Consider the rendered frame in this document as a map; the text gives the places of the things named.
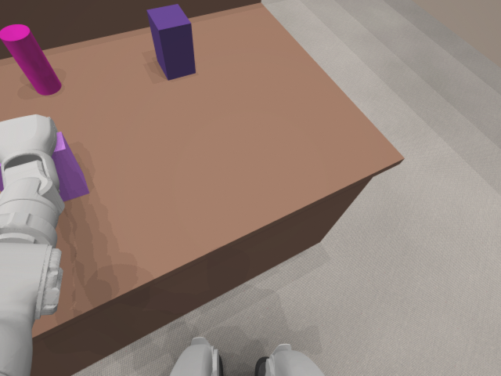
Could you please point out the robot left upper arm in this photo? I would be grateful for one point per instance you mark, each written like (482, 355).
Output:
(30, 282)

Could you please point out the robot left hand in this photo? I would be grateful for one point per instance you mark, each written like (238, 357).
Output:
(33, 132)

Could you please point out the right robot thigh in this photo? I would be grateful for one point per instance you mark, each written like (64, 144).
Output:
(291, 363)

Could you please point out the robot thigh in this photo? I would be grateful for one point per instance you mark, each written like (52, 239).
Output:
(291, 363)
(197, 360)

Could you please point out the sponge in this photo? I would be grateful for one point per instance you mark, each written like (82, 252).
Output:
(72, 182)

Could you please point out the table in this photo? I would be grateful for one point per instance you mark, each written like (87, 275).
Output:
(196, 184)

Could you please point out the left robot thigh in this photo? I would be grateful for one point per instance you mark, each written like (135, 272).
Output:
(197, 360)

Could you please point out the left robot forearm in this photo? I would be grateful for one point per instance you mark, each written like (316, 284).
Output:
(30, 204)

